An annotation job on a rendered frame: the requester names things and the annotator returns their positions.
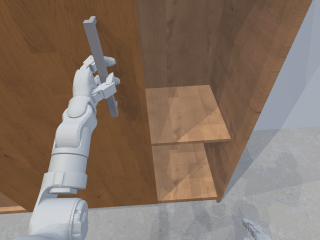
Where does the left robot upper arm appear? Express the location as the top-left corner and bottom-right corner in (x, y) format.
(13, 197), (89, 240)

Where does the wardrobe door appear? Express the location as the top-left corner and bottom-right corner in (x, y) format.
(0, 0), (158, 213)
(0, 192), (20, 207)

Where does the left robot forearm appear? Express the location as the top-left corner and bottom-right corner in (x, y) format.
(28, 95), (98, 235)

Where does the handle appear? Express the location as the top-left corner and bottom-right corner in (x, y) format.
(83, 16), (119, 118)

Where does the robot right hand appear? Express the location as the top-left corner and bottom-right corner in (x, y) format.
(242, 218), (271, 240)

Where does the robot left hand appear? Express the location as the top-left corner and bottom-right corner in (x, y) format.
(72, 55), (120, 106)

